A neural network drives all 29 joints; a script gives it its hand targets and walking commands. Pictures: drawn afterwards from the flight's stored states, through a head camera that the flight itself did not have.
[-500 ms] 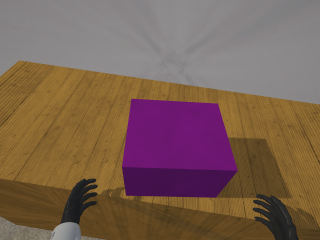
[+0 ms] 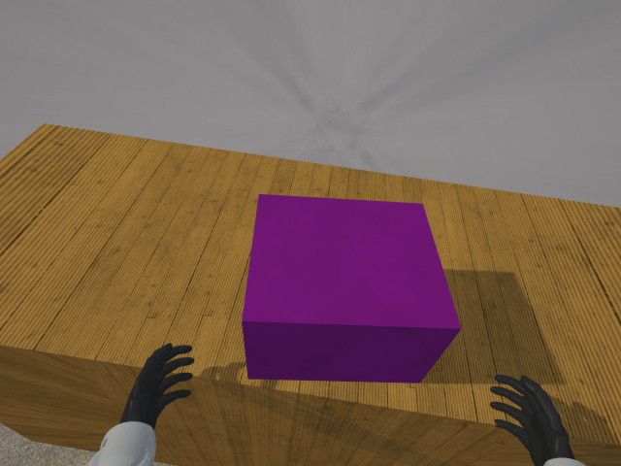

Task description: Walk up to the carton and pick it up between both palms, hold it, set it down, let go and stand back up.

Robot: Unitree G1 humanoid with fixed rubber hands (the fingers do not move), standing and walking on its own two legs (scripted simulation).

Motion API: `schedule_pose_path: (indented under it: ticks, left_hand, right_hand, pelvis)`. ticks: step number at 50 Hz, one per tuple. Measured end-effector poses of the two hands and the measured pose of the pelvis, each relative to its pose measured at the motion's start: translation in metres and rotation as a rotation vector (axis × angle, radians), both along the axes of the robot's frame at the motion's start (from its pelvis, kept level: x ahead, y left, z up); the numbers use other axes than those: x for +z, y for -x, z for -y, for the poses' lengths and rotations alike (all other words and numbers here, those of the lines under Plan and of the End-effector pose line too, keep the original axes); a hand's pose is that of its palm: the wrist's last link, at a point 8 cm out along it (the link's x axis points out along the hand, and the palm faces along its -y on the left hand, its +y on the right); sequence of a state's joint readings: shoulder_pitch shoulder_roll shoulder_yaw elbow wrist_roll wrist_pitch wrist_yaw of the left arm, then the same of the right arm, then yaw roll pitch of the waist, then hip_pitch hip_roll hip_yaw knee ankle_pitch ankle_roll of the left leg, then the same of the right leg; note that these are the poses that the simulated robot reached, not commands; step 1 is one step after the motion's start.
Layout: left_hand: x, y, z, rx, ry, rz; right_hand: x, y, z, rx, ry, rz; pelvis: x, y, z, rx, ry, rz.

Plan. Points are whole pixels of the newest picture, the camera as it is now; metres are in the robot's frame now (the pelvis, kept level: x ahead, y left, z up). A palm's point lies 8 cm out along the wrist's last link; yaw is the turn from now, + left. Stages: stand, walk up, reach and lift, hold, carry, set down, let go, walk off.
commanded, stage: let go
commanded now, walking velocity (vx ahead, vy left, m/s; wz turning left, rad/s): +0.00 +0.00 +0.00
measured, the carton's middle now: (338, 287) +0.39 -0.01 +0.00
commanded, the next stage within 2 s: stand in 0.16 s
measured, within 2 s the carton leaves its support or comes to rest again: neither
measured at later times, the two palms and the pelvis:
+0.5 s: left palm (134, 421) +0.19 +0.23 -0.03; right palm (539, 447) +0.19 -0.26 -0.01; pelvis +0.00 +0.01 -0.01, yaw +0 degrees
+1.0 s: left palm (133, 422) +0.19 +0.23 -0.03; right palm (539, 448) +0.19 -0.26 -0.01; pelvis +0.01 +0.01 -0.01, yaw +0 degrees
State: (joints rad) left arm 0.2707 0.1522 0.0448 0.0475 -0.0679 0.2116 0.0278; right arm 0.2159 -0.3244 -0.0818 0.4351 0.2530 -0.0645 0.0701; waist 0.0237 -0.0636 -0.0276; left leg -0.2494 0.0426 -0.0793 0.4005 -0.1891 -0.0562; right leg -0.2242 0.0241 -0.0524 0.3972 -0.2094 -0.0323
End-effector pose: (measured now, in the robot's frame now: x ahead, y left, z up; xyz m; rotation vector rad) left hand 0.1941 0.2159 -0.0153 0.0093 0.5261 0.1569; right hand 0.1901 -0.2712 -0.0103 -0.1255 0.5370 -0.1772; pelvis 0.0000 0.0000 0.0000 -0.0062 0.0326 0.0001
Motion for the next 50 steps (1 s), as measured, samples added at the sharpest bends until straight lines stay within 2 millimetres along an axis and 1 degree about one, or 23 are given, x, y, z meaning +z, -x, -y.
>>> schedule_pose_path:
  ticks: [10, 14, 19, 25, 31, 50]
  left_hand:
    - [0.000, -0.001, -0.002, -0.035, -0.014, -0.005]
    - [-0.004, 0.003, -0.005, -0.084, -0.026, 0.050]
    - [-0.008, 0.005, -0.009, -0.132, -0.031, 0.102]
    - [-0.012, 0.007, -0.012, -0.168, -0.020, 0.144]
    - [-0.013, 0.007, -0.013, -0.174, -0.023, 0.160]
    - [-0.013, 0.007, -0.013, -0.194, -0.042, 0.169]
  right_hand:
    - [0.001, -0.001, -0.003, -0.004, 0.033, -0.016]
    - [0.002, -0.002, -0.006, 0.082, 0.142, -0.017]
    - [0.002, -0.002, -0.007, 0.095, 0.179, -0.014]
    - [0.001, 0.000, -0.010, 0.076, 0.203, 0.001]
    - [0.000, 0.001, -0.010, 0.081, 0.207, 0.013]
    - [0.000, 0.001, -0.010, 0.083, 0.207, 0.015]
  pelvis:
    - [0.000, 0.003, -0.001, 0.001, 0.000, 0.029]
    - [-0.002, 0.004, -0.002, 0.000, 0.001, 0.042]
    - [-0.004, 0.003, -0.004, 0.002, 0.004, 0.058]
    - [-0.008, -0.002, -0.009, 0.001, 0.012, 0.067]
    - [-0.009, -0.006, -0.010, 0.000, 0.012, 0.065]
    - [-0.009, -0.006, -0.009, -0.001, 0.012, 0.064]
